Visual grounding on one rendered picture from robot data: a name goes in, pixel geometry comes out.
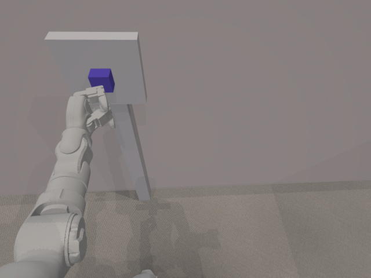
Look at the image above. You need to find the panel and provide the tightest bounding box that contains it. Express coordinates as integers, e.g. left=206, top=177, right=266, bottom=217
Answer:
left=44, top=32, right=151, bottom=202

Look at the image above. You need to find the button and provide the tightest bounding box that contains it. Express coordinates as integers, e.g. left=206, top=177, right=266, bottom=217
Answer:
left=88, top=68, right=115, bottom=93

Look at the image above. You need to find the robot left forearm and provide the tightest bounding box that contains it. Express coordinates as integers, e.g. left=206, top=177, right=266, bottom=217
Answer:
left=14, top=128, right=93, bottom=262

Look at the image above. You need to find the left robot hand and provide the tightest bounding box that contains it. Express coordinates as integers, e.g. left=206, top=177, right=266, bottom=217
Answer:
left=66, top=85, right=115, bottom=137

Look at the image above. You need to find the left robot upper arm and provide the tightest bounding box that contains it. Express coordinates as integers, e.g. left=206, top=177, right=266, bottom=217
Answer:
left=0, top=213, right=87, bottom=278

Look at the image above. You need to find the left robot shin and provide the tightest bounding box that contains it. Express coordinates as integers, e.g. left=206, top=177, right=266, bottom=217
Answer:
left=141, top=270, right=154, bottom=275

